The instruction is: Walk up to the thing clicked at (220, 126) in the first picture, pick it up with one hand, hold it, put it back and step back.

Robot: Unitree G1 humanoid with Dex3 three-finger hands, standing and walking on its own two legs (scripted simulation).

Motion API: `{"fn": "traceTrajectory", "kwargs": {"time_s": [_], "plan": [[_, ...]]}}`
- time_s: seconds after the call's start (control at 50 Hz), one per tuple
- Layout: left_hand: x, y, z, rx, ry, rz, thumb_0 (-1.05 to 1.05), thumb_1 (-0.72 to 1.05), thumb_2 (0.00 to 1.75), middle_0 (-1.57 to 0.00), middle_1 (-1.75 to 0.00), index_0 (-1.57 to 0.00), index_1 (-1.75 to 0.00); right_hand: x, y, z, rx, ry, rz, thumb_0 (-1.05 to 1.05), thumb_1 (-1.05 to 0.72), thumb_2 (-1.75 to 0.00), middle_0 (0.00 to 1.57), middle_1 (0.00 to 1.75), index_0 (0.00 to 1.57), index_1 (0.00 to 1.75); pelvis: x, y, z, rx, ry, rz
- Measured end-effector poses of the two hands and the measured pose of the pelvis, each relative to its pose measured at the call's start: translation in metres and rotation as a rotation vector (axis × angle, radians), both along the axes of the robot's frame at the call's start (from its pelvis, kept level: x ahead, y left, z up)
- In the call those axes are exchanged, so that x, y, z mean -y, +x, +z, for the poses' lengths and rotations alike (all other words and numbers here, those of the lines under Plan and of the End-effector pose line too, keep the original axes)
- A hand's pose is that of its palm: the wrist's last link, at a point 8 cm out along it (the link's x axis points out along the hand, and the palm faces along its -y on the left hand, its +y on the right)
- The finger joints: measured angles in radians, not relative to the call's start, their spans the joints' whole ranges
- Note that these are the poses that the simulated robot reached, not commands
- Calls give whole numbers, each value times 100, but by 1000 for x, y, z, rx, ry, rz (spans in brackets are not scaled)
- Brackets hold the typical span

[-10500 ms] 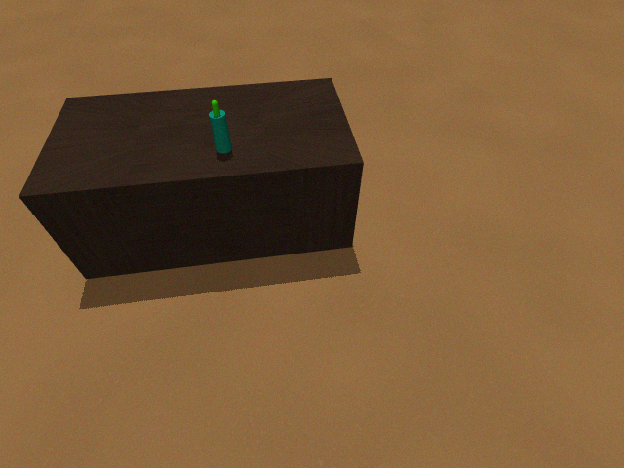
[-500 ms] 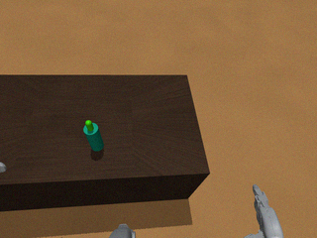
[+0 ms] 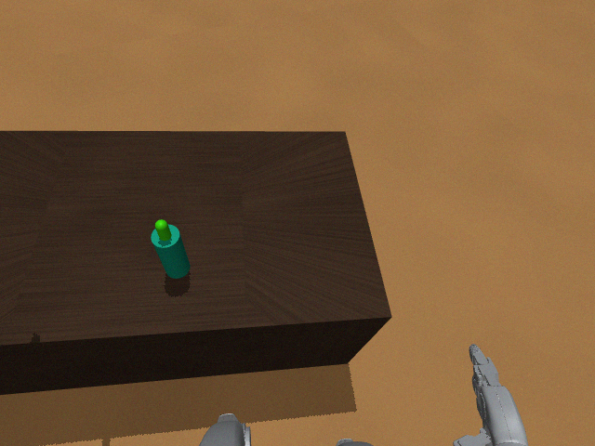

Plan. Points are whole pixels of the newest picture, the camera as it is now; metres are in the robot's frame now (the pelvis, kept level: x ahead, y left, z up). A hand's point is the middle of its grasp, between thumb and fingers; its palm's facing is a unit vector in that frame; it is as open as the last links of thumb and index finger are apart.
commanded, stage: approach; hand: left
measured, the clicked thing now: (169, 247) +0.49 +0.22 -0.19
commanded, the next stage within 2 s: close in in 0.72 s
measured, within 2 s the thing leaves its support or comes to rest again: neither
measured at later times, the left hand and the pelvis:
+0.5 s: hand (55, 262) +0.39 +0.35 -0.06, palm faces +0.26 -0.96 +0.07, open 17.5 cm; pelvis -0.01 -0.01 -0.05, yaw -1 degrees
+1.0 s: hand (151, 270) +0.46 +0.26 -0.23, palm faces +0.20 -0.98 +0.07, open 17.3 cm; pelvis -0.05 -0.01 -0.16, yaw -6 degrees
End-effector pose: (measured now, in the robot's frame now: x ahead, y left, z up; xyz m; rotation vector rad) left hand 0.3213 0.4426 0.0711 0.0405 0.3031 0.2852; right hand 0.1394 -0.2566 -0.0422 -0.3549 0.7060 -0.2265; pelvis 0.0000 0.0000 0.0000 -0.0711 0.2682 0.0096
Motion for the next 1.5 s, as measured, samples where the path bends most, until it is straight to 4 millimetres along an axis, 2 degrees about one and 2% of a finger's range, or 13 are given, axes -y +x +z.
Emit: {"fn": "traceTrajectory", "kwargs": {"time_s": [0.2, 0.3, 0.42, 0.52, 0.58, 0.7, 0.82, 0.9, 0.98, 1.08, 1.16, 1.34, 1.5], "plan": [[-2, 12, -4, 41, -18, 2, -2, -55, 6, -6, -5, -6, -7, 0, 7, -2, -8, -12, 2, -1, 54, -5, 6, 5, 6, 5, 0, 5, -3, -21, -5, -2], [4, 19, -22, 111, -37, 4, -2, -56, 5, -6, -6, -6, -7, -3, 13, -9, -7, -10, 30, -1, 54, -5, 6, 5, 6, 5, 2, 3, -12, -54, -9, 0], [27, 30, -81, 167, -88, -8, -2, -56, 5, -5, -7, -6, -7, 1, 17, -12, 17, -48, 69, -1, 55, -4, 6, 5, 6, 5, 5, -5, -31, -111, -21, 0], [46, 38, -140, 186, -113, -8, -2, -56, 6, -4, -8, -6, -8, 17, 9, -7, 15, -147, 79, -1, 55, -4, 6, 5, 6, 5, 7, -14, -51, -158, -34, -7], [52, 47, -168, 222, -101, -2, -2, -55, 7, -4, -8, -6, -8, 24, 1, -4, 6, -213, 88, -1, 54, -4, 6, 5, 6, 5, 9, -21, -65, -185, -43, -8], [65, 69, -210, 247, -91, -32, -2, -55, 7, -5, -7, -5, -9, 27, -13, -10, -3, -289, 95, -1, 53, -5, 6, 5, 6, 5, 9, -32, -93, -245, -67, -15], [92, 89, -250, 213, -84, -94, -2, -55, 6, -6, -7, -5, -8, 17, -19, -21, 58, -312, 115, -1, 53, -5, 6, 5, 6, 5, 5, -43, -123, -285, -83, -36], [114, 98, -277, 214, -94, -100, -2, -53, 7, -5, -7, -5, -8, 10, -22, -13, 117, -351, 144, -1, 54, -5, 7, 5, 7, 5, 4, -49, -141, -299, -84, -49], [130, 106, -298, 237, -98, -84, -2, -52, 7, -4, -7, -6, -7, 5, -29, 4, 140, -416, 167, -1, 54, -4, 7, 5, 7, 5, 6, -54, -153, -304, -83, -56], [135, 112, -298, 286, -76, -50, -2, -53, 6, -4, -7, -6, -6, 6, -41, 19, 113, -475, 160, -1, 54, -5, 7, 5, 7, 5, 11, -54, -159, -309, -85, -51], [150, 118, -296, 246, -73, -96, -2, -55, 5, -4, -7, -7, -6, 8, -44, 15, 86, -456, 128, -1, 54, -5, 7, 5, 7, 5, 10, -52, -157, -311, -94, -45], [169, 122, -289, 225, -65, -48, -2, -57, 2, -5, -5, -8, -3, 1, -31, 1, 115, -341, 141, -1, 55, -5, 7, 5, 7, 5, 8, -44, -152, -313, -81, -55], [176, 117, -294, 231, -73, -31, -2, -60, 2, -5, -4, -7, -3, 0, -23, 7, 119, -333, 162, -1, 53, -5, 7, 5, 7, 5, 12, -38, -151, -318, -70, -56]]}}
